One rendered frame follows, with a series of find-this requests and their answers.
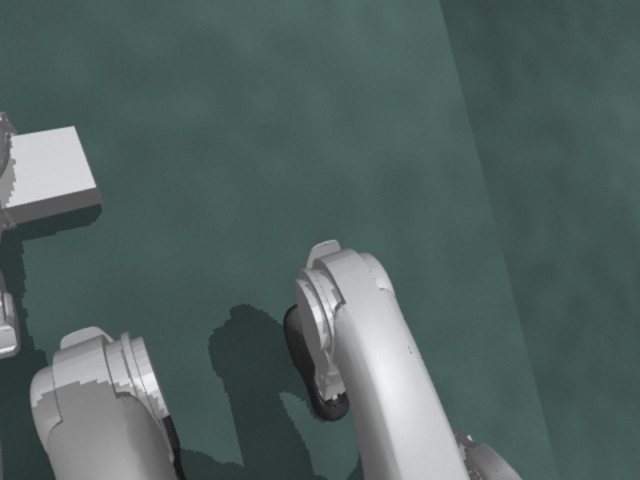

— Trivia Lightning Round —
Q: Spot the left robot hand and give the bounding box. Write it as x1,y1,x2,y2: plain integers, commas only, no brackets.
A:
0,112,18,231

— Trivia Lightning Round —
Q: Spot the left robot arm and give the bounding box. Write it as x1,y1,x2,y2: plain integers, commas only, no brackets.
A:
0,202,21,480

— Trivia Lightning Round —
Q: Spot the carton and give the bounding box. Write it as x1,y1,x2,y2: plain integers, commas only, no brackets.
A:
0,126,104,224

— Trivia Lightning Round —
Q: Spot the left robot foot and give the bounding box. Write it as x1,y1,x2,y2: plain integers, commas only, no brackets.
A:
162,415,186,480

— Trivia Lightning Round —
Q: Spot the right robot foot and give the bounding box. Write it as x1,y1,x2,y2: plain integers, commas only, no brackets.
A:
283,304,349,422

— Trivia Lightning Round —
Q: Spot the right robot hand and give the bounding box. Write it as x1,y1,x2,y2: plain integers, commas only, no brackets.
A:
451,427,522,480

